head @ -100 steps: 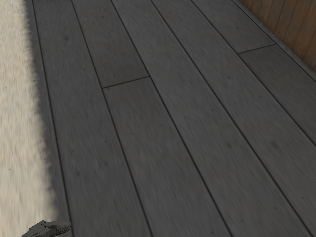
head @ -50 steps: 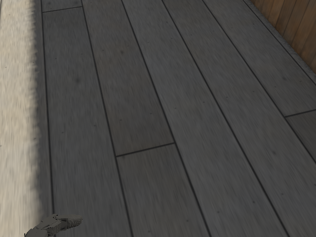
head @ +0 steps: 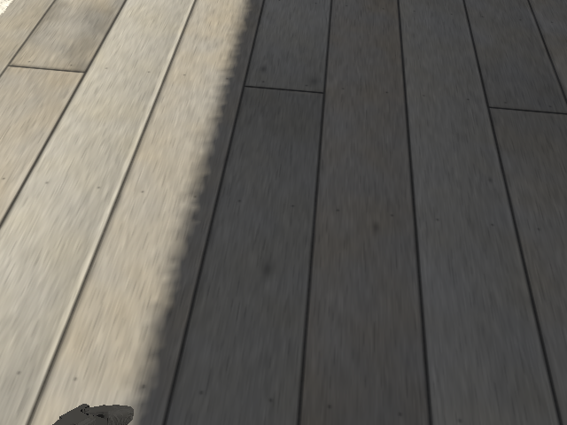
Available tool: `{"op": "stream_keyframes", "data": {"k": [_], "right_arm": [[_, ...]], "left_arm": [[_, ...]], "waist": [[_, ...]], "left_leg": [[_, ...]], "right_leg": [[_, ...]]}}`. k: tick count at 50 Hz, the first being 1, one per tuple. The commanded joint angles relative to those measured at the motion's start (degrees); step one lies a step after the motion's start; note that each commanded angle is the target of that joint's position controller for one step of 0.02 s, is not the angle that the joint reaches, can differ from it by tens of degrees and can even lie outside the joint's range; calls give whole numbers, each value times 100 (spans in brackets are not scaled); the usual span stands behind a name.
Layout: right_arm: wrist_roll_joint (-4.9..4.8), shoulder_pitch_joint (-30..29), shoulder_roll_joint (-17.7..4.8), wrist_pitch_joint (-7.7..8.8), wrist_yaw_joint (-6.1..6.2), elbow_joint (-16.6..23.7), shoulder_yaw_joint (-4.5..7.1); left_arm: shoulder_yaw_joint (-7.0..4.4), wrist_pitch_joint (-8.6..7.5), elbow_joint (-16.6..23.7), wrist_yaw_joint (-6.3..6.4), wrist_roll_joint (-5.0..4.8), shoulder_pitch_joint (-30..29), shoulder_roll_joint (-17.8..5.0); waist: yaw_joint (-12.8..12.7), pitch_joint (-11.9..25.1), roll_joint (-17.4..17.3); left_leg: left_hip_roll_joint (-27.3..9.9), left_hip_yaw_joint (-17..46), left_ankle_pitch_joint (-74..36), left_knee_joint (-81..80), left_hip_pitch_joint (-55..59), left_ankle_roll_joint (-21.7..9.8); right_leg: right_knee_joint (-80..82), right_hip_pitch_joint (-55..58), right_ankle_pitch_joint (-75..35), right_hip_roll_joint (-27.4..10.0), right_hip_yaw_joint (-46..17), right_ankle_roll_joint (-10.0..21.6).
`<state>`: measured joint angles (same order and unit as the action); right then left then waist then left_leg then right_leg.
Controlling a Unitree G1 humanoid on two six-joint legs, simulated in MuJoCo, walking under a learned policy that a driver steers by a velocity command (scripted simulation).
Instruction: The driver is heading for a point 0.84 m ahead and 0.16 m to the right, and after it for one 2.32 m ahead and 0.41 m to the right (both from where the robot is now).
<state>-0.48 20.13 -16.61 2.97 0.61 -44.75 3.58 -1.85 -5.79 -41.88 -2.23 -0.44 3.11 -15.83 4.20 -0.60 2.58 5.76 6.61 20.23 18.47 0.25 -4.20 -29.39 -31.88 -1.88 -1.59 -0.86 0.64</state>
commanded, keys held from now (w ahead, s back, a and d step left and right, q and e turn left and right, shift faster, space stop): w+e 0.58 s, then w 0.34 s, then w+q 0.08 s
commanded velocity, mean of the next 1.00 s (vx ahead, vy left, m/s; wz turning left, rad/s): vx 0.50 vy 0.00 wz -0.33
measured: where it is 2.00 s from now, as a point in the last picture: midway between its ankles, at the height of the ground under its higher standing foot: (336, 212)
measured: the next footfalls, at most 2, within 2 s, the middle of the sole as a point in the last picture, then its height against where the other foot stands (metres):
right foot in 0.06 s outside the picture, level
left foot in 0.54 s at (251, 415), level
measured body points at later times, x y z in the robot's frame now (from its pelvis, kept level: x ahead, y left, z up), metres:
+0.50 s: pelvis +0.29 -0.03 +0.00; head +0.32 -0.05 +0.45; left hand +0.37 +0.25 -0.11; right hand +0.48 -0.31 -0.06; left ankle +0.47 +0.06 -0.72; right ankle +0.17 -0.11 -0.74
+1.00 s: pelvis +0.54 -0.12 +0.00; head +0.57 -0.14 +0.44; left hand +0.86 -0.03 -0.07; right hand +0.40 -0.37 -0.13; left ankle +0.47 +0.06 -0.74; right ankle +0.61 -0.28 -0.73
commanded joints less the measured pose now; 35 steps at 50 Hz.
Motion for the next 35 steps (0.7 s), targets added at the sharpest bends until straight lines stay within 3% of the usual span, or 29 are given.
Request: {"op": "stream_keyframes", "data": {"k": [1, 2, 3, 4, 5, 6, 7, 8, 9, 11, 14, 18, 21, 23, 25, 26, 27, 28, 29, 30, 31, 32, 33, 35], "right_arm": [[19, 154, -991, -15, 50, 109, 257], [38, 26, -975, -47, 61, 139, 235], [92, -48, -872, -58, 88, 240, 167], [126, 471, -517, 32, 61, 413, 51], [136, 461, -471, 150, 20, 387, -4], [-20, -1, -816, 274, -60, 515, 58], [-92, -498, -820, 366, -98, 627, 42], [-10, -753, -771, 419, -104, 695, 46], [110, -762, -782, 416, -85, 696, 86], [172, -613, -644, 364, -71, 718, 78], [162, -964, -458, 280, -20, 843, 15], [112, -1808, -278, 332, -64, 1018, -57], [28, -2190, -375, 386, -125, 1128, -24], [4, -2213, -513, 432, -152, 1142, 34], [-11, -1824, -666, 481, -142, 1048, 116], [28, -1315, -811, 503, -104, 931, 198], [124, -495, -1083, 512, -49, 856, 284], [182, 97, -1534, 424, -35, 695, 401], [37, 170, -1180, 370, -80, 623, 346], [24, -86, -766, 354, -78, 668, 234], [70, -343, -631, 326, -89, 658, 174], [97, -516, -511, 310, -113, 594, 126], [136, -606, -422, 316, -122, 545, 84], [105, -634, -410, 351, -148, 443, 87]], "left_arm": [[-202, -111, 460, -57, -30, -242, -710], [-300, -107, 266, -44, -16, 423, -858], [-387, -90, 82, -28, 19, 1291, -1091], [-528, -61, 46, -19, 72, 1902, -1617], [-465, -17, -80, -51, -105, 2056, -1294], [-369, 15, -3, -22, -146, 1775, -1009], [-345, 59, 112, 12, -56, 1496, -906], [-317, 87, 152, 24, -3, 1275, -834], [-271, 81, 205, 46, 36, 1162, -720], [-280, 104, 268, 83, 21, 1105, -759], [-359, 119, 229, 186, -37, 1249, -970], [-403, 221, 94, 297, -104, 1617, -1034], [-407, 300, -2, 330, -142, 1914, -994], [-417, 344, -4, 354, -137, 1943, -975], [-434, 380, 42, 358, -115, 1806, -965], [-389, 379, 96, 341, -94, 1730, -828], [-276, 353, 212, 308, -16, 1668, -528], [-139, 296, 337, 305, -108, 2461, -95], [-183, 276, 306, 316, -182, 2540, -554], [-288, 291, 284, 316, -172, 2022, -930], [-298, 309, 338, 322, -108, 1651, -915], [-296, 298, 404, 307, -45, 1421, -823], [-300, 301, 431, 274, -47, 1372, -727], [-248, 320, 436, 228, -82, 1422, -488]], "waist": [[-175, 14, -824], [-541, 467, -747], [-932, 1142, -523], [-817, 1890, 673], [-860, 1984, 1279], [-924, 1235, 753], [-910, 671, 213], [-755, 187, -170], [-597, 114, -204], [-417, 166, 65], [-461, 73, 103], [-767, 43, 181], [-868, 38, 215], [-795, 45, 293], [-528, 129, 438], [-254, 438, 393], [130, 1194, -5], [-84, 2007, -1587], [-54, 1873, -1820], [77, 1038, -1136], [18, 532, -733], [-78, 165, -656], [-211, 17, -773], [-342, -11, -914]], "left_leg": [[-1800, 483, -4263, 356, 461, -563], [-1572, 199, -5259, 1134, 379, -448], [-1341, -51, -4979, 2343, -287, -271], [-506, -460, -2724, 4444, -2380, 217], [-37, -140, 951, 5455, -3714, 394], [-416, 193, 785, 5771, -4359, 318], [-642, 87, 380, 5582, -4401, 267], [-812, -21, 95, 5071, -4336, 278], [-972, -31, -148, 4625, -4032, 313], [-1010, -120, -262, 4116, -3670, 475], [-928, -297, -804, 3150, -3602, 729], [-600, -346, -2340, 1619, -2892, 829], [-470, -216, -2444, 1117, -2687, 781], [-469, -86, -2118, 850, -2582, 675], [-497, -137, -1777, 628, -2034, 464], [-616, -154, -1795, 447, -1196, 273], [-1436, 534, -1536, 650, 221, -100], [-2768, 2814, -775, 470, 2206, -1030], [-3083, 3912, 520, 81, 2131, -1161], [-2746, 3147, 727, -86, 1394, -906], [-2455, 2352, 144, -180, 680, -726], [-2206, 1838, -473, -341, 97, -694], [-2016, 1437, -876, -492, -296, -657], [-1861, 976, -1341, -731, -662, -727]], "right_leg": [[88, 127, 707, 115, 143, 382], [222, 1072, 540, 336, 322, 551], [67, 2518, 214, -51, -222, 848], [227, 4618, 666, -1263, -2634, 1748], [1077, 5303, 1592, -1737, -4368, 2113], [1251, 4863, 2313, -1667, -4024, 1849], [1346, 4121, 2135, -1434, -3353, 1666], [1470, 3377, 1574, -1209, -2859, 1571], [1563, 2971, 999, -1020, -2532, 1490], [1696, 2578, 277, -825, -2253, 1539], [1789, 2128, -231, -643, -1793, 1525], [1662, 1705, 17, -290, -1488, 1165], [1385, 1996, 380, -408, -1861, 1074], [1090, 2371, 505, -543, -2222, 998], [687, 2473, 255, -571, -2409, 880], [142, 2325, -13, -327, -2260, 726], [-1230, 1724, 453, -26, -1867, 543], [-3066, -194, 2957, 818, -1016, 147], [-3997, -1096, 3611, 400, -942, 71], [-4281, -1307, 3085, 172, -974, 30], [-4221, -1187, 2646, 7, -772, -10], [-3961, -1086, 2377, -106, -724, -34], [-3741, -871, 2209, -229, -701, -28], [-3343, -579, 2106, -287, -555, -40]]}}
